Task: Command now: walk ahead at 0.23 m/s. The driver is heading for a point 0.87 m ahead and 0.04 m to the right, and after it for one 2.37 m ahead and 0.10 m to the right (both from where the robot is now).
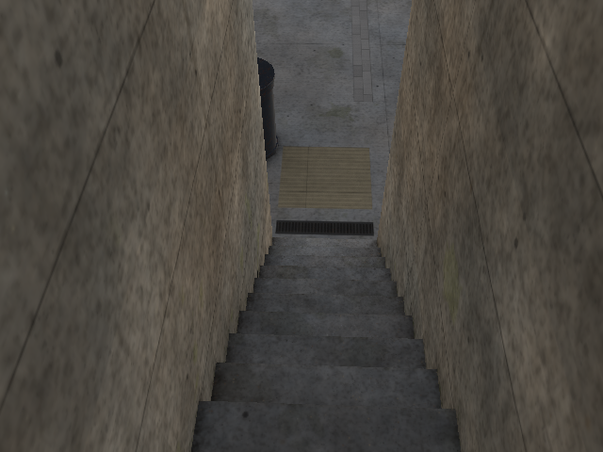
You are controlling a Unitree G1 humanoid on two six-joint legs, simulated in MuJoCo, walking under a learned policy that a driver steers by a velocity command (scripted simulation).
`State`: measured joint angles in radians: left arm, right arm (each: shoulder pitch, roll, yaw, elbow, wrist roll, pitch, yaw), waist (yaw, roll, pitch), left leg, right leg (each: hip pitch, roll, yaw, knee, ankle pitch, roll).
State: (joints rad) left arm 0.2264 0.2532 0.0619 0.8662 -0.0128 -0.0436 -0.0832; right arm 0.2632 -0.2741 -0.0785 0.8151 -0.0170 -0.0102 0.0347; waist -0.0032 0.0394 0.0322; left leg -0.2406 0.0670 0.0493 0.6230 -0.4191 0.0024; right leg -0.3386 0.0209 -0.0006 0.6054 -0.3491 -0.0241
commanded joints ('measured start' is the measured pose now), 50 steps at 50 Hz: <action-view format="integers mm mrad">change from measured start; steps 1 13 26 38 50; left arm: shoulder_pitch -1 431 124 132 67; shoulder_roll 44 129 120 48 97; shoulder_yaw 24 27 -38 -56 -66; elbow -54 61 62 94 111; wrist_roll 26 71 60 100 53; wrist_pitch -34 -84 -34 -24 18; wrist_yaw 30 23 41 -14 20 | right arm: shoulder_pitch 74 -114 259 254 293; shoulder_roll -105 30 -28 -40 -5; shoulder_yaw -45 19 47 81 61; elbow -27 -95 -3 144 194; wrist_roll -27 -24 -64 -105 -27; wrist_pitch -40 -125 -28 -124 -44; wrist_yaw -25 6 37 48 -18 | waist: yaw -38 117 -92 50 -44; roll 53 -89 -25 21 -123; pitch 4 67 42 -42 43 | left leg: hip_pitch -73 -1093 53 -530 -55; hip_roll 71 8 17 82 76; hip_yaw -100 -261 68 -207 -285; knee -217 972 -304 -65 651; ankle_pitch -230 -24 752 249 143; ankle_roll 159 68 -19 281 143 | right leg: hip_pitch -12 306 -256 -553 -174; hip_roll -10 -443 -180 -155 -156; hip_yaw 28 725 205 -2 50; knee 55 -113 786 925 -509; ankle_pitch -201 172 -331 509 763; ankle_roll -66 -409 -128 33 -4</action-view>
